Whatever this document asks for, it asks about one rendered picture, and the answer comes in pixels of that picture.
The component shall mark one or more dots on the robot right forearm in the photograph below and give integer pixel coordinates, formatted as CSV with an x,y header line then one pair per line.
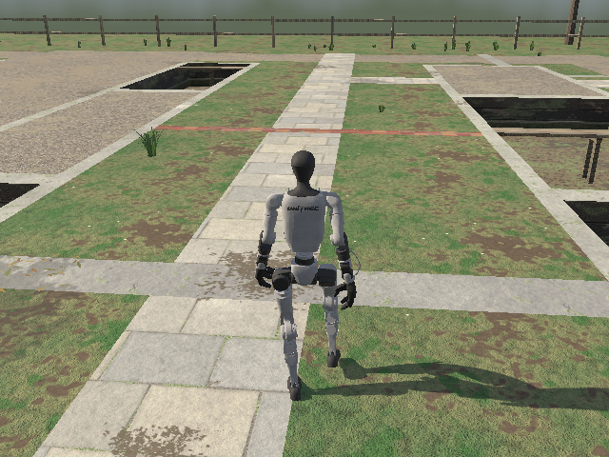
x,y
345,262

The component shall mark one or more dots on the robot thigh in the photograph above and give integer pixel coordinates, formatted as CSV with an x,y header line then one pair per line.
x,y
281,281
327,277

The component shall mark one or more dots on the right robot thigh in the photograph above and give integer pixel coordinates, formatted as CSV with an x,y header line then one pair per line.
x,y
327,277

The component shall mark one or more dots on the robot right upper arm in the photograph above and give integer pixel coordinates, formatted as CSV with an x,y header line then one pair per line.
x,y
333,201

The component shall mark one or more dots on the left robot thigh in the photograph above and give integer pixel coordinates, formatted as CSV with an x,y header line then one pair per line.
x,y
281,281

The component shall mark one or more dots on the robot left hand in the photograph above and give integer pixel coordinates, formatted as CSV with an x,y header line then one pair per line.
x,y
260,273

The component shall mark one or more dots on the robot right hand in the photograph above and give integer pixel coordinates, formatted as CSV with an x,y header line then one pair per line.
x,y
351,294

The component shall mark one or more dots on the robot left forearm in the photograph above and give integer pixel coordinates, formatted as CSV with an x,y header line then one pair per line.
x,y
263,253

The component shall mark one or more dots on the robot left upper arm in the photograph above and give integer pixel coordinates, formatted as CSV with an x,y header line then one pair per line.
x,y
273,202

